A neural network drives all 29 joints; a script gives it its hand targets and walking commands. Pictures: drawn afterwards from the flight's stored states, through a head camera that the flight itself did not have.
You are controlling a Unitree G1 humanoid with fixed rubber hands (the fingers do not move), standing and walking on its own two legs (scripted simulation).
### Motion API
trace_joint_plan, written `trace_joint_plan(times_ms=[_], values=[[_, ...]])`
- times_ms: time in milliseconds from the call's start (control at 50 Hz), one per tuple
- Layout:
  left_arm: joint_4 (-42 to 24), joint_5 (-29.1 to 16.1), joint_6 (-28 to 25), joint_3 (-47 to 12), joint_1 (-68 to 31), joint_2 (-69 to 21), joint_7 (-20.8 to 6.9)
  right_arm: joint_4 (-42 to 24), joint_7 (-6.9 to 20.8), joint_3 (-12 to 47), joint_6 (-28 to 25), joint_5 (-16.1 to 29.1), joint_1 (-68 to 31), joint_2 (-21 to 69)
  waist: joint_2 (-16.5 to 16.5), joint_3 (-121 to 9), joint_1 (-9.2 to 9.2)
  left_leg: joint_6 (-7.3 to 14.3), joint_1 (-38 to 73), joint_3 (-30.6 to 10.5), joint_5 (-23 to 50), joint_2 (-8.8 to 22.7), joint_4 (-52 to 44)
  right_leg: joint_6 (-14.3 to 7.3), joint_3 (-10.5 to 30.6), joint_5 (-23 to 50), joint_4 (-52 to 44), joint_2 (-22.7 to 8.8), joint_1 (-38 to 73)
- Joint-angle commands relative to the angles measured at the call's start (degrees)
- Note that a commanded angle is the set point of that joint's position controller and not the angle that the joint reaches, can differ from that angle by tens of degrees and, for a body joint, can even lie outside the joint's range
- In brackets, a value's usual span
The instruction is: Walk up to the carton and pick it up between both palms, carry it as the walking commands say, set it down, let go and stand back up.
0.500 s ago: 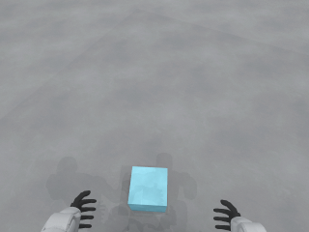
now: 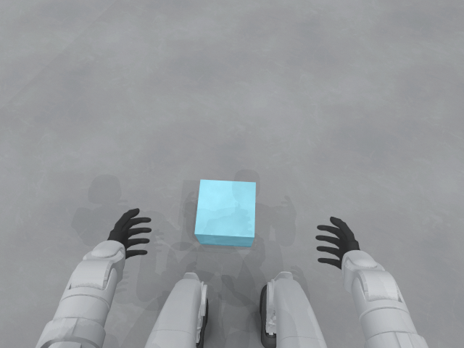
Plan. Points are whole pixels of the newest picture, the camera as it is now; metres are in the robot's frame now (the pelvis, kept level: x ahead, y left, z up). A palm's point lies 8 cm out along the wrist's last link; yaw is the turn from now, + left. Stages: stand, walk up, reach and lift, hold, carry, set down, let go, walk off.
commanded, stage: reach and lift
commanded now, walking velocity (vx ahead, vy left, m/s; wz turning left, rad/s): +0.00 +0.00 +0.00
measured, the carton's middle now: (226, 214) +0.48 +0.05 -0.59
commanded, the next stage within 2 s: none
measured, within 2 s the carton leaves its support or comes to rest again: neither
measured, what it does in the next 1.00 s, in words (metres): lowers itself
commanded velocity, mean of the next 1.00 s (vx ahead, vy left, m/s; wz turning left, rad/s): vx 0.00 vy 0.00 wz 0.00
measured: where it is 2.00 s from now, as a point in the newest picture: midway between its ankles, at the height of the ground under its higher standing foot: (232, 332)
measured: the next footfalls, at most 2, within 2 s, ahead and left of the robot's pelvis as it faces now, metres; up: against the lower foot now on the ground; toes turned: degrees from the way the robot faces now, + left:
none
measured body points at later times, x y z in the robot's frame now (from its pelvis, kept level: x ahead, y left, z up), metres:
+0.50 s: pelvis +0.00 +0.00 -0.04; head +0.25 +0.00 +0.34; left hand +0.45 +0.22 -0.14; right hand +0.45 -0.16 -0.14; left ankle +0.07 +0.13 -0.65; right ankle +0.11 -0.12 -0.65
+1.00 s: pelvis +0.01 +0.02 -0.05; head +0.32 +0.02 +0.28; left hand +0.49 +0.23 -0.19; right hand +0.49 -0.16 -0.20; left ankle +0.07 +0.13 -0.65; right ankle +0.11 -0.12 -0.65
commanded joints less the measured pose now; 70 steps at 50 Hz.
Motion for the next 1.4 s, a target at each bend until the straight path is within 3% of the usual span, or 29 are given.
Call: trace_joint_plan(times_ms=[0, 80, 140, 280, 380, 560, 700, 820, 960, 1140, 1240, 1320, 1380], values=[[-1.21, 0.25, -1.12, 2.12, -23.19, 7.64, 0.06, -1.54, -1.86, -2.46, -0.89, 0.65, -20.82, -4.06, 0.5, -24.71, -0.35, 2.1, -1.78, 3.15, -9.79, -2.31, -11.61, -0.18, -0.18, -14.74, -7.92, 3.49, 17.56], [7.33, 0.24, -0.83, 3.92, -28.56, 8.28, 0.13, 4.02, -3.62, -3.51, -0.75, -0.09, -28.36, -3.78, -0.28, -28.72, 0.42, 1.68, -3.08, 4.03, -9.82, -2.67, -10.47, 0.25, -0.61, -14.76, -6.93, 3.87, 17.4], [9.95, 0.26, -2.61, 5.56, -33.91, 9.3, 0.4, 7.36, -4.78, -3.85, -1.9, -0.38, -33.04, -2.82, -0.55, -32.13, 1.04, 1.42, -5.27, 4.54, -8.75, -2.9, -10.12, 0.56, -0.67, -13.0, -6.23, 4.26, 17.1], [13.05, -1.0, -11.35, 7.84, -45.23, 11.57, 2.2, 9.53, -7.79, -4.89, -9.87, -0.26, -44.32, -3.31, -1.32, -47.31, 0.99, 0.33, -8.29, 4.15, -0.51, -3.8, -7.42, 1.18, -0.55, -3.52, -3.09, 4.82, 16.53], [15.33, -3.16, -16.91, 7.6, -47.8, 11.91, 3.29, 12.28, -9.82, -5.32, -15.5, 0.5, -47.1, -2.19, -1.28, -57.08, 0.41, -0.39, -11.14, 3.8, 6.51, -4.84, -5.46, 1.14, -0.23, 4.1, -1.09, 5.36, 13.3], [15.52, -1.94, -25.32, 9.24, -50.53, 12.74, 0.98, 13.18, -8.3, -8.25, -24.17, -1.39, -48.73, -0.39, 0.02, -64.96, 1.35, -1.03, -15.6, 2.93, 20.03, -5.86, -3.72, 1.23, 1.82, 22.51, 1.08, 5.27, 10.6], [11.83, -0.84, -26.04, 10.24, -51.64, 11.86, 0.71, 8.46, -6.8, -11.53, -26.32, -3.69, -49.2, -2.33, -0.42, -75.9, 0.39, -1.71, -11.88, 2.51, 28.04, -6.27, -3.18, 1.67, 0.95, 30.76, 1.83, 5.58, 12.63], [11.02, 1.31, -25.52, 11.22, -48.0, 9.06, 0.45, 8.39, -4.34, -12.88, -26.7, -4.67, -45.8, -1.93, -0.05, -72.87, 0.5, -1.82, -11.21, 2.2, 29.53, -5.79, -2.75, 1.58, -0.55, 28.54, 1.7, 5.92, 5.22], [14.46, 2.69, -26.21, 11.5, -50.78, 6.22, 1.83, 14.17, -2.7, -14.36, -28.22, -5.66, -48.9, -2.56, 0.99, -58.99, 0.46, -0.99, -20.67, 0.71, 21.1, -4.66, 1.68, 1.54, -2.43, 15.48, 6.81, 6.13, -14.01], [12.78, -0.07, -25.41, 8.2, -55.89, 9.37, 5.68, 14.65, -6.09, -11.86, -27.81, -1.79, -54.61, -6.33, 1.76, -73.04, -0.22, -1.94, -24.72, 2.41, 16.14, -5.46, 15.03, 1.12, -3.55, 9.78, 20.87, 7.09, -20.5], [8.61, -3.49, -24.54, 6.21, -56.93, 13.13, 6.5, 9.69, -8.13, -8.01, -26.4, 2.48, -56.24, -7.23, 1.23, -83.09, 1.23, -2.0, -26.55, 4.2, 15.86, -5.73, 22.1, 1.24, -3.46, 11.87, 27.49, 6.77, -17.54], [7.7, -5.57, -23.68, 5.39, -58.59, 14.58, 6.37, 8.79, -8.93, -5.76, -25.27, 4.54, -57.95, -6.63, 0.09, -82.28, 2.06, -1.41, -31.18, 5.34, 11.59, -5.55, 26.1, 1.44, -3.39, 9.26, 31.05, 6.22, -17.44], [8.89, -6.96, -23.29, 4.89, -61.07, 14.86, 6.08, 9.55, -9.43, -5.31, -24.91, 5.04, -60.56, -6.78, -0.69, -78.68, 1.44, -1.2, -35.22, 5.63, 8.31, -5.21, 28.74, 1.55, -3.36, 6.38, 33.07, 5.97, -18.79]])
